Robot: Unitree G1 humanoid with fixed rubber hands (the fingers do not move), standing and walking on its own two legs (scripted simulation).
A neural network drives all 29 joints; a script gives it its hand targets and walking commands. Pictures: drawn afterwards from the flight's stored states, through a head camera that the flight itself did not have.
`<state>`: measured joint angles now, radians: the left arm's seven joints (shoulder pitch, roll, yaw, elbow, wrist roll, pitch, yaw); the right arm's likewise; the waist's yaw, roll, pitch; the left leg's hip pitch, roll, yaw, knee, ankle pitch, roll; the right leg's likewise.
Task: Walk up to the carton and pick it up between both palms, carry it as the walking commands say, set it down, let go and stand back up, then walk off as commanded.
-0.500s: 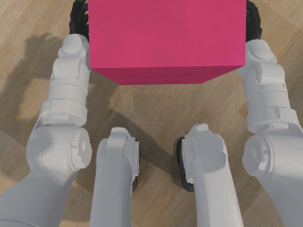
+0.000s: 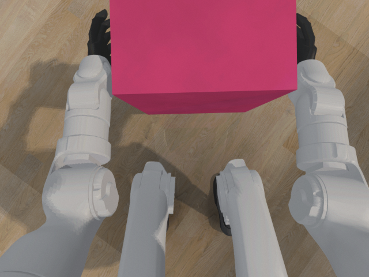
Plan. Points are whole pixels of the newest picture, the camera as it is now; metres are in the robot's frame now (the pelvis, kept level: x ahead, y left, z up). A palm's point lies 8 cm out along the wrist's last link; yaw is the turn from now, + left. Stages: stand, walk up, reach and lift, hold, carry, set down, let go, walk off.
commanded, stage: reach and lift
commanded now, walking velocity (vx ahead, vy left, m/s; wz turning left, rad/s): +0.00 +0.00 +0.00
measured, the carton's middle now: (198, 73) +0.51 -0.01 -0.16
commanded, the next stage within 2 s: none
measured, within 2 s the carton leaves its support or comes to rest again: neither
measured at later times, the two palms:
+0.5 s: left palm (79, 49) +0.50 +0.18 -0.02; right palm (324, 53) +0.49 -0.18 -0.02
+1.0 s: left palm (47, 40) +0.48 +0.18 +0.06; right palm (366, 44) +0.47 -0.18 +0.06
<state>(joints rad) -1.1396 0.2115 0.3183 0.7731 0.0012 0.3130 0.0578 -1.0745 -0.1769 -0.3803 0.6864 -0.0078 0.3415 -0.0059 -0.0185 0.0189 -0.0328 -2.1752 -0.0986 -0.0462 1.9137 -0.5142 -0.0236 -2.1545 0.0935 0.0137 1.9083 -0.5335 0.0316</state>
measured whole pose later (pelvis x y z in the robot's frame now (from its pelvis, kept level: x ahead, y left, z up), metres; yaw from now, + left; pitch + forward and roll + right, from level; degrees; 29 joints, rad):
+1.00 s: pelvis +0.03 +0.00 +0.12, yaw +1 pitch +40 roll -2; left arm -0.86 0.11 0.35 0.72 0.08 0.31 0.01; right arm -0.80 -0.08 -0.40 0.65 -0.05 0.34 0.03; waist -0.03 0.02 -0.19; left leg -1.74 -0.12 -0.09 1.51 -0.48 -0.02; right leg -1.71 0.10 0.05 1.50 -0.49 0.03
